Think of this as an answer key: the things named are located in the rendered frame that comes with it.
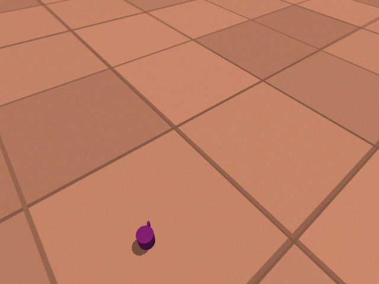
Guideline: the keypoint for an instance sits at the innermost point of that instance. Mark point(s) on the mug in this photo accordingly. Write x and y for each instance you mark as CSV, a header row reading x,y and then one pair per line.
x,y
145,237

